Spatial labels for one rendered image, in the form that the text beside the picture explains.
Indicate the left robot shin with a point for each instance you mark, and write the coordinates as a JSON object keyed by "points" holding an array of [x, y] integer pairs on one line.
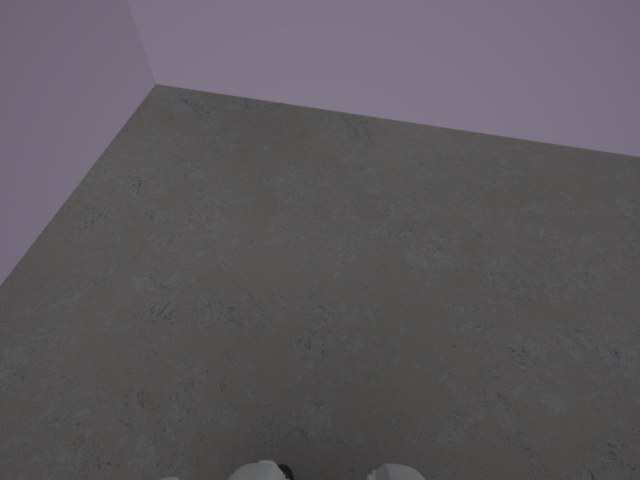
{"points": [[270, 462]]}

